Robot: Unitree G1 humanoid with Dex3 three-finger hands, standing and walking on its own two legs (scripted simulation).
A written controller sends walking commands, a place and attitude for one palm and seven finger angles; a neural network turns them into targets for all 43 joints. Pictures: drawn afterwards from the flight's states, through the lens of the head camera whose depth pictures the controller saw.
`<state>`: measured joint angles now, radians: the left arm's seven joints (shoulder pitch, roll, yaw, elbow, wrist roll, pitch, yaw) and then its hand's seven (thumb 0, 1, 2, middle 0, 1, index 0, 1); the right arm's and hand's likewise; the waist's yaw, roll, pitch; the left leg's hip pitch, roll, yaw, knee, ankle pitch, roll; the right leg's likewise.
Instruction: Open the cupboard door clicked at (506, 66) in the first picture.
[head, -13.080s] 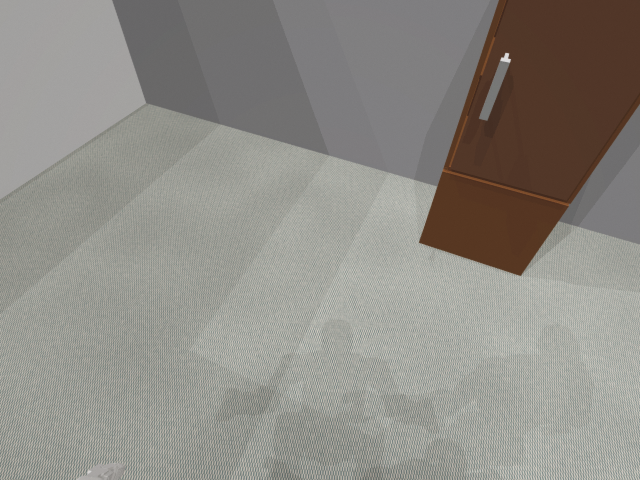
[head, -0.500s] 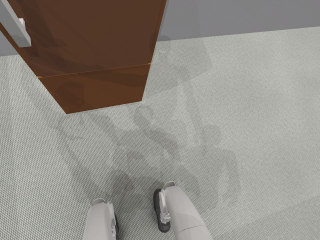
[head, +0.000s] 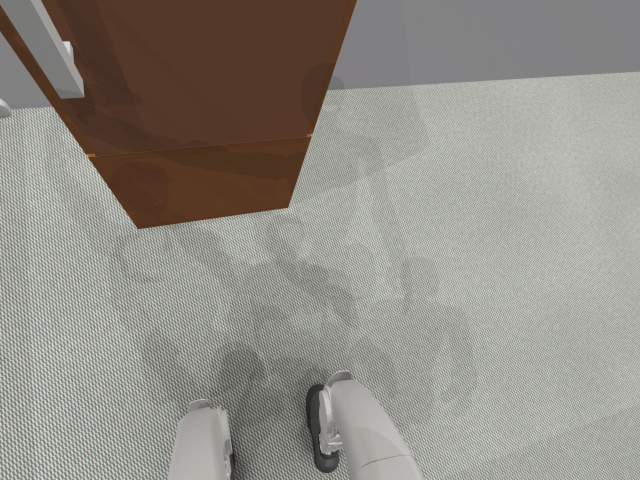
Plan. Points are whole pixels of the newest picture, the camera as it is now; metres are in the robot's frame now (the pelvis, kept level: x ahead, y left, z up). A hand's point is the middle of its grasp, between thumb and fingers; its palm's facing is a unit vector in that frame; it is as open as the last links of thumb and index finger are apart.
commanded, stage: move the hooked fingers beside the handle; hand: left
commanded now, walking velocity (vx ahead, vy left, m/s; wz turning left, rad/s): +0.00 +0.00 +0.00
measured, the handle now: (36, 11) +0.60 +0.23 +0.07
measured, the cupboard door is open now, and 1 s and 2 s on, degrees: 0 0 0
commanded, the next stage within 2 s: slide the fingers in behind the handle in 0.26 s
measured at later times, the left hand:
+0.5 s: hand out of the picture +0.55 +0.29 +0.08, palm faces +0.09 -1.00 -0.01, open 14.0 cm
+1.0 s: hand out of the picture +0.56 +0.25 +0.07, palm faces +0.10 -0.99 -0.01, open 13.9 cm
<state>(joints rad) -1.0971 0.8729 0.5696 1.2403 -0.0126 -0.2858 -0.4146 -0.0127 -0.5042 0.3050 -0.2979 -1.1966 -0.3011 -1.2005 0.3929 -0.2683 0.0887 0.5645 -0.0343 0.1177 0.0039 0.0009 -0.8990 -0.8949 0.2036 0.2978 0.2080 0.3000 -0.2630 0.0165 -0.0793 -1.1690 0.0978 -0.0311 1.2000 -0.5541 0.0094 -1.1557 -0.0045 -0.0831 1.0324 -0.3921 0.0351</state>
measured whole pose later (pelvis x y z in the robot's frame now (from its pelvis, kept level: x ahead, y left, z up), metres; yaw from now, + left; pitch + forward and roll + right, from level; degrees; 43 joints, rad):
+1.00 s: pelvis -0.01 -0.01 +0.00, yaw +0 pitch +29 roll -6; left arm -1.12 0.78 0.52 1.26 -0.01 -0.32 -0.31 -0.01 -0.50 0.31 -0.30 -1.20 -0.31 -1.22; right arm 0.41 -0.26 0.09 0.59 -0.04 0.10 0.02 0.00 -0.90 -0.89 0.20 0.30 0.21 0.30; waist -0.26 0.03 -0.08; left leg -1.17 0.09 -0.03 1.20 -0.54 0.01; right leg -1.17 -0.01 -0.07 1.05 -0.39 0.03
